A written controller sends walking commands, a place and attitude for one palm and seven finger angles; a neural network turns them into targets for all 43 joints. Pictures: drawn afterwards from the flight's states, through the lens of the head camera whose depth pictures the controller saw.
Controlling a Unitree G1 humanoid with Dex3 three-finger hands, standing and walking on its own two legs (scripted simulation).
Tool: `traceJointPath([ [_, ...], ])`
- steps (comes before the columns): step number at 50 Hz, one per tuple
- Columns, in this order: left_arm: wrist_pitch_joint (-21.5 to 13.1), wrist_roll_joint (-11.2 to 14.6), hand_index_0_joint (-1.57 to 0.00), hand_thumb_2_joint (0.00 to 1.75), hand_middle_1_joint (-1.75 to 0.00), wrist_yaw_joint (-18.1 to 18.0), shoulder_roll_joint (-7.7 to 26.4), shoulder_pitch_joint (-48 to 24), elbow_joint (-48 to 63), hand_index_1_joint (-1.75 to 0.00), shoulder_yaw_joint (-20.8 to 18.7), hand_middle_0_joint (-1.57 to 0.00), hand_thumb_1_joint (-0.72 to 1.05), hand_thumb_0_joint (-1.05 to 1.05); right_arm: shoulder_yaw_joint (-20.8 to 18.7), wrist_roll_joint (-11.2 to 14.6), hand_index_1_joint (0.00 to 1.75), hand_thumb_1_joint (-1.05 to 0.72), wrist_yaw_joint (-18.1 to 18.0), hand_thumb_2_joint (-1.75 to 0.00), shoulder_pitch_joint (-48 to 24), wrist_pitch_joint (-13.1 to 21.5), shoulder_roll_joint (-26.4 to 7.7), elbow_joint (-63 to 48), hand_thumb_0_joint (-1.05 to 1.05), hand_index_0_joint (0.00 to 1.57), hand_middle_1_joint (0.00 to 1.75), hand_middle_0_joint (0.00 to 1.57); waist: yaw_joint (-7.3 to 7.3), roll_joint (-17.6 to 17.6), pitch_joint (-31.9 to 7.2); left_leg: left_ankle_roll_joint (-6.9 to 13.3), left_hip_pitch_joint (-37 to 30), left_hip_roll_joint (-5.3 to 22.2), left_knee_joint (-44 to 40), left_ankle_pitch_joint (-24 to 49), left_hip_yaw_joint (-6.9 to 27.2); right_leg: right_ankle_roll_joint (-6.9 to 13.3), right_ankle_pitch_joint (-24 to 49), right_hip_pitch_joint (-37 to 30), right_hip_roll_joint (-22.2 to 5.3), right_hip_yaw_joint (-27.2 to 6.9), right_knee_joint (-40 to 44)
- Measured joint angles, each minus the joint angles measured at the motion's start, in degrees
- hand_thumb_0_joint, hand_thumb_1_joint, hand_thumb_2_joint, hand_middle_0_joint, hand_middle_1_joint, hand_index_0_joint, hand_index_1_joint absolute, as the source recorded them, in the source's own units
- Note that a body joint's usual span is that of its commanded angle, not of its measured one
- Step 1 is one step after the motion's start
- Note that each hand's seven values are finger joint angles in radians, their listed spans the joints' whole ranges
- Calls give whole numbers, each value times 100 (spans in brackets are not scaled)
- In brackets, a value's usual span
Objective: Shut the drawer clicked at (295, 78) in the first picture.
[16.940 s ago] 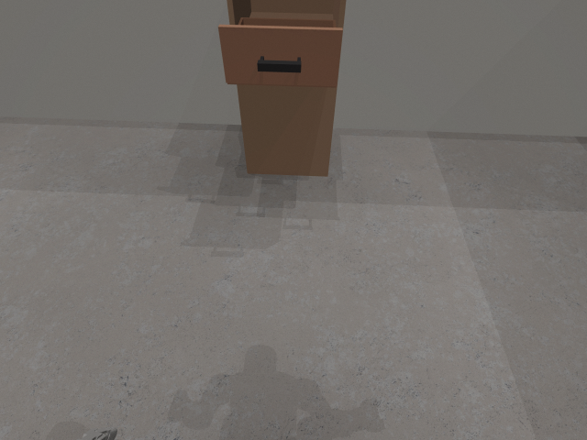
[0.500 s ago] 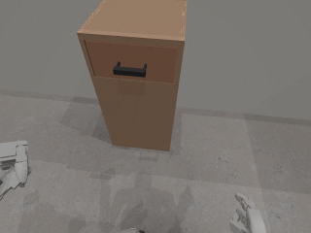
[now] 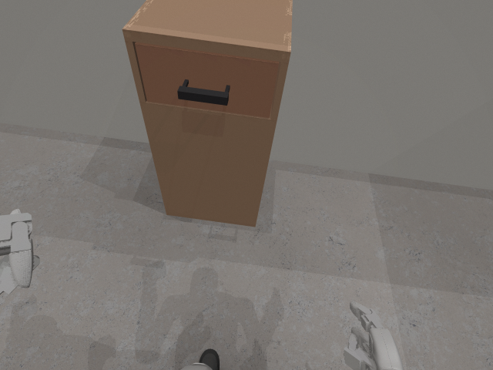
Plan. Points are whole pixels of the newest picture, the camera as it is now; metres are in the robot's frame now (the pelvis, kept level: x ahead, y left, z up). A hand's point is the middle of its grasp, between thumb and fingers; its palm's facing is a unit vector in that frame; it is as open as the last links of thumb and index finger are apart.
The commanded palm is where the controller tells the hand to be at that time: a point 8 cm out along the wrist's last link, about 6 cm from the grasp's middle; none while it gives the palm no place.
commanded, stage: step back with the hand held close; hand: left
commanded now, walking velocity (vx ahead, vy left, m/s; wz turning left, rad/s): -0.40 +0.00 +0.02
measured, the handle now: (205, 90) +0.79 +0.19 -0.02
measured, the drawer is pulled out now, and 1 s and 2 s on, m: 0.00 0.00 0.00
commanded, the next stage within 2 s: stop stepping back and stand still in 0.06 s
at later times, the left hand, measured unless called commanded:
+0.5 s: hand (34, 298) +0.16 +0.23 +0.17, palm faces +0.34 -0.83 -0.43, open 3.3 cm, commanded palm +0.08 +0.28 +0.18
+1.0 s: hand (39, 310) +0.15 +0.23 +0.16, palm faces +0.33 -0.82 -0.46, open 3.2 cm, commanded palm +0.10 +0.27 +0.18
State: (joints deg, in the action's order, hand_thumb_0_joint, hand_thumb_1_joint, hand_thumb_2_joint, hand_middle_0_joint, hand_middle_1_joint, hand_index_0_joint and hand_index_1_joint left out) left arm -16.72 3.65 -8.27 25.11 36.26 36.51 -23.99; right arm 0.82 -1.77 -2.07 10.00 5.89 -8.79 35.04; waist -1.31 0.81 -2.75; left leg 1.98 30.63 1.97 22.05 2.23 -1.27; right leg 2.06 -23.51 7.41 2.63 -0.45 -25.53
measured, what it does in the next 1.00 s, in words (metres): steps on the spot: right foot, then left foot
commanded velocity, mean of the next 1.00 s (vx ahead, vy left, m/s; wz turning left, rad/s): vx -0.03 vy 0.00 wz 0.01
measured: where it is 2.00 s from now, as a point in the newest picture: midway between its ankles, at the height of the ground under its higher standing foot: outside the picture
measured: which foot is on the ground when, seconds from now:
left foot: down 0.00-0.22, up 0.24-0.28, down 0.30-1.00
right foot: up 0.00-0.00, down 0.02-1.00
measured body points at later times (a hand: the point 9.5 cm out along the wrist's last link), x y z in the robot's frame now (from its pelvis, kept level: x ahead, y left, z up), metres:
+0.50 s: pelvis -0.05 +0.00 +0.00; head -0.04 +0.01 +0.45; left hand +0.13 +0.28 +0.19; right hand +0.09 -0.25 -0.08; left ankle +0.09 +0.09 -0.73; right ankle -0.12 -0.12 -0.73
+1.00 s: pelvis -0.04 -0.01 +0.00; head -0.03 -0.01 +0.45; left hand +0.12 +0.27 +0.19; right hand +0.12 -0.24 -0.09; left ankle +0.01 +0.10 -0.73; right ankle -0.10 -0.10 -0.73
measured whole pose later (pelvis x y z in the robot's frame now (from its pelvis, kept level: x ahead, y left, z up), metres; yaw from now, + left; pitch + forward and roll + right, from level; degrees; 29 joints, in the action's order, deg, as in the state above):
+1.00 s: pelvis -0.04 -0.01 +0.00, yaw -1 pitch +1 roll -1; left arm -12.2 2.4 -8.2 21.5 38.3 31.9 -19.6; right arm 0.8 0.6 -3.9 12.6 4.4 -11.7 35.6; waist 0.2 -1.4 -0.9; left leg 0.8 19.2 -0.4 29.8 -11.8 1.3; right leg 2.0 -18.7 8.3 3.3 0.2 -25.9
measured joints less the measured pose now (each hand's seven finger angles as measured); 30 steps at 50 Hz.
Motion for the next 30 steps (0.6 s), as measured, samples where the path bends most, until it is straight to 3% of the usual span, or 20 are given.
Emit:
traceJointPath([
  [1, -46, 7, -141, 90, -159, 14, 36, -42, 27, -160, -16, -140, 89, 1, 39, -6, 30, -90, 3, -90, -117, -12, 17, -20, 1, 20, 30, 20, -65, 121, 62, -9, 107, -14, 87, 13, -163, -26, 221, -84, -140, -87, 304],
  [3, -92, -14, -141, 90, -159, 86, -73, -323, -117, -160, 199, -141, 89, 1, 52, -3, 30, -90, -34, -90, -347, -56, -53, 83, 1, 20, 30, 20, -39, -88, 304, -23, 133, 128, 176, 48, -145, -226, 193, -38, -21, -75, 199],
  [8, -19, 109, -141, 90, -159, 258, 93, -351, -124, -160, 296, -141, 89, 1, 24, 130, 30, -90, -81, -90, -242, -220, -89, -2, 1, 20, 30, 20, 289, -222, 468, -64, -32, 167, 73, 241, 8, -243, 71, -30, 84, 57, -174],
  [11, -40, 174, -141, 90, -159, 265, 279, 75, -67, -160, 100, -140, 89, 1, -13, 152, 30, -91, -129, -90, 55, -298, -168, -63, 1, 20, 30, 20, 426, -200, 310, -216, 85, 107, 514, -432, 108, -188, 7, -66, 66, 100, -279],
  [14, 66, 133, -141, 90, -159, 174, 216, 470, -75, -159, 32, -141, 89, 1, -109, 136, 30, -91, -205, -90, 426, -345, -355, 52, 1, 20, 30, 20, 330, -185, 33, -352, -15, -39, 1390, -1241, 194, -189, -113, -160, 3, -25, -399],
  [18, 229, 8, -141, 90, -159, 31, -118, 83, -503, -160, 154, -141, 89, 1, -201, 188, 29, -91, -380, -90, 694, -259, -534, 321, 1, 20, 30, 20, 261, -131, -46, 7, -390, -252, 1247, -894, 172, -316, -249, -311, -158, -63, -511],
  [20, 325, -39, -141, 90, -159, -19, -258, -260, -751, -160, 170, -141, 89, 1, -168, 180, 29, -91, -411, -90, 639, -160, -484, 367, 1, 20, 30, 20, 246, -32, 44, 45, -508, -317, 918, -785, 108, -219, -334, -173, -167, -156, -650],
  [23, 424, -91, -141, 90, -159, -37, -288, -485, -737, -160, 164, -141, 89, 1, -90, 146, 29, -91, -322, -90, 510, -16, -331, 213, 1, 20, 30, 20, 349, 28, 206, -43, -601, -361, 336, -519, 149, -36, -298, 14, -21, -116, -490],
  [26, 371, -81, -141, 90, -159, 55, -174, -143, -336, -160, 225, -140, 89, 2, -37, 158, 29, -91, -160, -90, 465, 21, -256, -11, 1, 20, 30, 20, 461, -62, 250, -165, -406, -343, 488, -966, 233, -39, 336, 6, 5, -12, -134],
  [30, 276, -55, -141, 90, -159, 79, -145, 500, -34, -160, 298, -140, 89, 1, -49, 175, 30, -91, -119, -90, 517, -104, -254, 73, 1, 20, 30, 20, 264, -157, -4, -253, -495, -255, 1408, -1355, 265, -75, 230, 12, 68, -138, -164],
])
